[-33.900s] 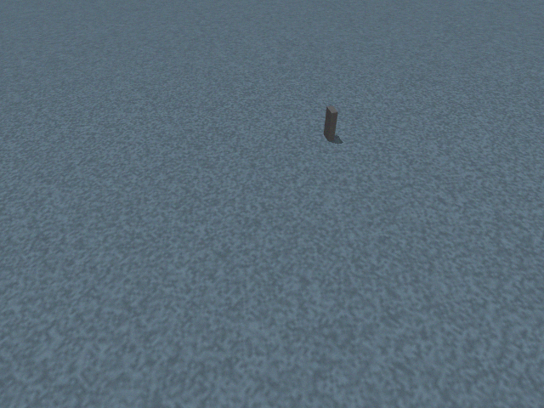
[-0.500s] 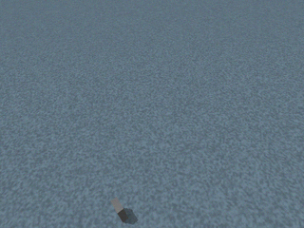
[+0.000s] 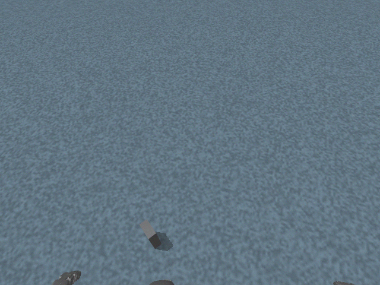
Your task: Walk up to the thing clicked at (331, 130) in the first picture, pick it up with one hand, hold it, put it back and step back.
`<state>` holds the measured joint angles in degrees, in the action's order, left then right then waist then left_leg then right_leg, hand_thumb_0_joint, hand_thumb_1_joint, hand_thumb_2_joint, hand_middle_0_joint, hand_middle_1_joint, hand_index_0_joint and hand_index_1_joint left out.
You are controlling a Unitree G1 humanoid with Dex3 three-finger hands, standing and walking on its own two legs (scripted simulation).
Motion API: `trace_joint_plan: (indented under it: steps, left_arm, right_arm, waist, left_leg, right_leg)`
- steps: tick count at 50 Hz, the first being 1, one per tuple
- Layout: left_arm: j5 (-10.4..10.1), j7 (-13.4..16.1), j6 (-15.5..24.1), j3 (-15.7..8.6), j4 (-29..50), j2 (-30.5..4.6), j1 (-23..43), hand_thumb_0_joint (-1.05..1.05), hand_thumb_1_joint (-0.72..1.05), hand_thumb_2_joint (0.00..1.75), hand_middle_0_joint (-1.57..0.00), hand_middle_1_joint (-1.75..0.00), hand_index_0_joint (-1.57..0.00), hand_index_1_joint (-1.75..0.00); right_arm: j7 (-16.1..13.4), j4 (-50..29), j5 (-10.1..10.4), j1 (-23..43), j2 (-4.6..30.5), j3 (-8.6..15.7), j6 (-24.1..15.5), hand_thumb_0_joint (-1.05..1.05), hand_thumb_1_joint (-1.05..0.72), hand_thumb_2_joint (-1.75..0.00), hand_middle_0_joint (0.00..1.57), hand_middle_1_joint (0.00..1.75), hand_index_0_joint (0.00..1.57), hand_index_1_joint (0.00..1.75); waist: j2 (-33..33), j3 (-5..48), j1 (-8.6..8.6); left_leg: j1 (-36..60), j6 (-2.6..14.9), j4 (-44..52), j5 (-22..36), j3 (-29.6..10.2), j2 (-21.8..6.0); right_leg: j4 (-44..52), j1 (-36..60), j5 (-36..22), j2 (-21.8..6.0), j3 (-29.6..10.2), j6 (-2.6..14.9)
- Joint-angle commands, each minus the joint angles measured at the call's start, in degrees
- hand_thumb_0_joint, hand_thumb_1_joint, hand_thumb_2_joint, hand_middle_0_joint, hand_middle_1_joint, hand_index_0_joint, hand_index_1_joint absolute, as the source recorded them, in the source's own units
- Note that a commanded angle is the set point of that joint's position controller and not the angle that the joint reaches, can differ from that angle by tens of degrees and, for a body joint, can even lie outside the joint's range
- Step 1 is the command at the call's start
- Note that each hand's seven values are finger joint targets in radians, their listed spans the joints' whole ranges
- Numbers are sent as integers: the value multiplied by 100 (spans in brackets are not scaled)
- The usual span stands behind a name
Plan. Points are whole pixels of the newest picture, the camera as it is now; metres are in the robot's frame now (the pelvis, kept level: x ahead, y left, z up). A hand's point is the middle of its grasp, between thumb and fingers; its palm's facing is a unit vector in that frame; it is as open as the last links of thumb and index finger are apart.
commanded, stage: step back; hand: left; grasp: from the side
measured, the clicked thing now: (151, 234) +0.38 +0.22 -0.66
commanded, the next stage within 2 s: none
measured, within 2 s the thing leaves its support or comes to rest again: neither
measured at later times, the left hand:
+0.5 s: hand out of the picture +0.02 +0.26 -0.16, palm faces -0.09 -0.92 -0.38, open 7.4 cm
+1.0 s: hand out of the picture -0.11 +0.29 -0.15, palm faces -0.05 -0.93 -0.37, open 7.4 cm
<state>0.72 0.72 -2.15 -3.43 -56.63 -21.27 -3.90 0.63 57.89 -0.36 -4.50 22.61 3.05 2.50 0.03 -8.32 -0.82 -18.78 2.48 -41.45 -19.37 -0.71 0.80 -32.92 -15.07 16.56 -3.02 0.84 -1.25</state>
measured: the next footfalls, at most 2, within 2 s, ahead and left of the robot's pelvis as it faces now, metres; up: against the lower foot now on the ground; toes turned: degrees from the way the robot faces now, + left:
right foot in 0.42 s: -0.06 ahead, -0.12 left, +0.00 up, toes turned -1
left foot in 0.72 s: -0.12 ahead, +0.13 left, +0.00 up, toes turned -3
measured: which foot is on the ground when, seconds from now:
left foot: down 0.00-0.44, up 0.46-0.70, down 0.72-1.00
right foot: down 0.00-0.04, up 0.06-0.40, down 0.42-0.74, up 0.76-1.00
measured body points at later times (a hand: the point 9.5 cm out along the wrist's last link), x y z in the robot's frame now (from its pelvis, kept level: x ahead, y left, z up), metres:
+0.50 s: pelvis -0.09 +0.00 -0.01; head -0.04 -0.01 +0.43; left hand +0.03 +0.31 -0.13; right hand -0.01 -0.31 -0.14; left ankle -0.03 +0.11 -0.71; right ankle -0.10 -0.12 -0.73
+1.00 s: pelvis -0.22 +0.02 +0.00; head -0.16 +0.04 +0.44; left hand -0.11 +0.34 -0.13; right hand -0.12 -0.29 -0.10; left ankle -0.16 +0.13 -0.73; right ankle -0.27 -0.12 -0.65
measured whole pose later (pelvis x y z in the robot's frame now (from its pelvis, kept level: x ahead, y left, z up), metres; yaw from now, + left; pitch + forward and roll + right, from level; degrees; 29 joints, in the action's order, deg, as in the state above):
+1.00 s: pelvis -0.22 +0.02 +0.00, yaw -3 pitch -2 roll -1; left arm 0.6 0.9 -3.9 -5.1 -47.4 -22.9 -9.5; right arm -1.0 47.4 -1.8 -7.5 20.1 2.1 0.6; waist 1.8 -10.4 0.2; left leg -18.6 1.8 -33.7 -12.9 0.2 -1.1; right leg -64.3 -22.9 29.9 5.3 -7.9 -1.5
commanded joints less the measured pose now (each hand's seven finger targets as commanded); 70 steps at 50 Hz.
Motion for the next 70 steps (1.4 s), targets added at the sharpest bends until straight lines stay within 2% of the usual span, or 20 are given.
trace_joint_plan:
  steps: [1, 3, 7, 17, 20, 21, 23, 26, 32, 35, 37, 38, 39, 42, 49, 55, 57, 58, 61, 70]
  left_arm:
    - [-27, 92, 42, -251, 861, -1190, 508, 0, 90, 90, -20, -30, -20, -30]
    - [-37, 171, -46, -240, 897, -946, 183, 0, 90, 90, -20, -30, -20, -30]
    - [-79, 201, -42, -239, 760, -1101, -198, 0, 90, 90, -20, -30, -20, -30]
    - [7, 54, 78, -378, 1045, -1055, -398, 0, 90, 90, -20, -30, -20, -30]
    - [87, 39, 147, -396, 797, -974, -1030, 0, 90, 90, -20, -30, -20, -30]
    - [162, 49, 190, -473, 862, -1304, -1040, 0, 90, 90, -20, -30, -20, -30]
    - [140, 31, 198, -631, 1203, -2130, -427, 0, 90, 90, -20, -30, -20, -30]
    - [65, 100, 203, -478, 1427, -1422, 212, 0, 90, 90, -20, -30, -20, -30]
    - [142, 133, 113, -453, 1551, -1305, -345, 0, 90, 90, -20, -30, -20, -30]
    - [7, 70, 2, -401, 1610, -1367, -282, 0, 90, 90, -20, -30, -20, -30]
    - [-47, 45, -53, -271, 1694, -893, -554, 0, 90, 90, -20, -30, -20, -30]
    - [-20, 158, -42, -398, 1706, -1151, -60, 0, 90, 90, -20, -30, -20, -30]
    - [26, 195, -47, -431, 1627, -1226, 104, 0, 90, 90, -20, -30, -20, -30]
    - [-80, 138, -38, -424, 1372, -1155, -556, 0, 90, 90, -20, -30, -20, -30]
    - [21, 54, 9, -423, 1487, -1075, -541, 0, 90, 90, -20, -30, -20, -30]
    - [46, -53, 64, -482, 989, -991, -1579, 0, 90, 90, -20, -30, -20, -30]
    - [203, -56, 130, -663, 1099, -1652, -1525, 0, 90, 90, -20, -30, -20, -30]
    - [192, -45, 106, -756, 1359, -2261, -1018, 0, 90, 90, -20, -30, -20, -30]
    - [140, 62, 159, -542, 1640, -1542, 211, 0, 90, 90, -20, -30, -20, -30]
    - [130, 113, 28, -458, 1660, -1437, -393, 0, 90, 90, -20, -30, -20, -30]
  right_arm:
    - [-41, -359, -53, -682, 1268, 323, -121, 0, -90, -90, 20, 30, 20, 30]
    - [-79, -495, -127, -697, 1831, 450, -226, 0, -90, -90, 20, 30, 20, 30]
    - [-251, -854, -154, -63, 1349, 371, -236, 0, -90, -90, 20, 30, 20, 30]
    - [-242, -1215, -114, -481, 1390, 362, -192, 0, -90, -90, 20, 30, 20, 30]
    - [-203, -1252, -21, -213, 1373, 324, -111, 0, -90, -90, 20, 30, 20, 30]
    - [-188, -1286, 29, -237, 1178, 262, -107, 0, -90, -90, 20, 30, 20, 30]
    - [-254, -1294, 1, -48, 1034, 291, -47, 0, -90, -90, 20, 30, 20, 30]
    - [-228, -1001, 97, -623, 1121, 290, -65, 0, -90, -90, 20, 30, 20, 30]
    - [-214, -1143, 17, -648, 980, 199, -154, 0, -90, -90, 20, 30, 20, 30]
    - [-189, -961, -74, -1033, 868, 254, -247, 0, -90, -90, 20, 30, 20, 30]
    - [-174, -1154, -260, -759, 1658, 460, -293, 0, -90, -90, 20, 30, 20, 30]
    - [-139, -1219, -181, -742, 2120, 540, -281, 0, -90, -90, 20, 30, 20, 30]
    - [-166, -1163, -173, -684, 1891, 523, -300, 0, -90, -90, 20, 30, 20, 30]
    - [-252, -1295, -155, -71, 1348, 334, -308, 0, -90, -90, 20, 30, 20, 30]
    - [-270, -1404, -119, -632, 1322, 374, -275, 0, -90, -90, 20, 30, 20, 30]
    - [-199, -1600, -85, -135, 1527, 393, -96, 0, -90, -90, 20, 30, 20, 30]
    - [-178, -1701, -3, -246, 992, 269, -71, 0, -90, -90, 20, 30, 20, 30]
    - [-277, -1733, 16, 107, 1013, 318, -53, 0, -90, -90, 20, 30, 20, 30]
    - [-267, -1355, 50, -593, 1109, 337, -67, 0, -90, -90, 20, 30, 20, 30]
    - [-213, -1242, -84, -916, 957, 287, -166, 0, -90, -90, 20, 30, 20, 30]
  waist:
    - [-238, 931, -208]
    - [-1008, 1142, -130]
    - [-793, 1179, 177]
    - [-862, 1410, -118]
    - [-765, 1474, 222]
    - [-83, 1419, 202]
    - [1524, 707, 318]
    - [689, 521, -117]
    - [1110, 1013, 252]
    - [839, 1180, 8]
    - [-1027, 1106, 158]
    - [-1423, 1050, -266]
    - [-894, 824, -228]
    - [-671, 699, 266]
    - [-816, 1090, -157]
    - [-1118, 1432, 276]
    - [679, 1055, 248]
    - [1668, 723, 528]
    - [600, 190, -159]
    - [1126, 952, 231]
  left_leg:
    - [432, 300, 1410, 2925, -1028, -901]
    - [1098, 1057, 1778, 4809, -2497, -1984]
    - [1286, 1136, 1382, 4257, -1623, -1620]
    - [1455, 1093, 1038, 3347, -1280, -1455]
    - [484, 618, 630, 2421, -1007, -1211]
    - [-372, 261, 257, 1545, -819, -822]
    - [-777, -218, -2171, -1737, -533, 481]
    - [-838, -254, -2904, -955, -906, 648]
    - [-559, -286, -308, -1000, -298, 158]
    - [400, -216, 1918, 764, 150, 147]
    - [1333, 493, 2121, 2344, -2464, -1707]
    - [620, 1318, 2206, 3123, -3134, -2387]
    - [338, 1420, 2154, 3053, -2913, -2327]
    - [556, 986, 1775, 3129, -1426, -1535]
    - [1692, 1307, 1381, 3356, -1347, -1657]
    - [377, 648, 1113, 1765, -1023, -1270]
    - [-1552, -100, -320, -498, -618, -31]
    - [-1119, -267, -1905, -1585, -581, 531]
    - [-837, -241, -3058, -660, -1029, 669]
    - [-134, -218, 562, -585, -14, 88]
  right_leg:
    - [-1057, -274, -1267, -171, -243, 562]
    - [-2718, -1142, 2146, 917, -914, 349]
    - [-3709, -1445, 1526, 782, -1259, 278]
    - [-1137, -573, 1079, 459, -439, 77]
    - [705, 725, -437, 429, -215, 344]
    - [768, 1094, -900, -174, -1211, 593]
    - [1468, -400, -1478, -2121, -3434, 2092]
    - [966, -285, -2328, -1151, -1776, 1551]
    - [258, 1056, -2796, -976, -1432, 1294]
    - [-484, 879, -2597, -694, -1128, 981]
    - [-1760, -1158, 482, 546, -594, 338]
    - [-2744, -1072, 2210, 916, -924, 232]
    - [-3510, -1068, 2072, 892, -1378, 254]
    - [-4099, -1329, 1274, 911, -1299, 269]
    - [-2575, -1286, 1401, 651, -827, -68]
    - [611, 695, 1, 497, -61, 288]
    - [1130, 1074, 283, -897, -2403, 835]
    - [1697, -656, 84, -2084, -3504, 1837]
    - [1166, -1163, -1155, -1095, -1644, 1303]
    - [162, 725, -2184, -1088, -1354, 1172]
